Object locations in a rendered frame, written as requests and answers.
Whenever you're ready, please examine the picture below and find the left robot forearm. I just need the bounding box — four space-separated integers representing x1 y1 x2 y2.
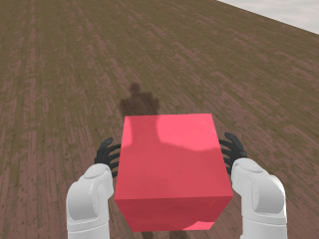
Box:
66 163 114 239

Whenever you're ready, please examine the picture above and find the robot left hand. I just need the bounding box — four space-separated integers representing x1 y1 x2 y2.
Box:
94 137 122 178

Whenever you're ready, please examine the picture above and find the right robot forearm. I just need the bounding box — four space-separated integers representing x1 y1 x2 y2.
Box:
231 157 288 239

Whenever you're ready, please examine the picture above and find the carton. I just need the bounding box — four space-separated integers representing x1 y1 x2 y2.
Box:
114 114 234 232

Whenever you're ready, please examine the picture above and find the robot right hand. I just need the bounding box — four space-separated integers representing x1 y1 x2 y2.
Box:
218 131 247 176

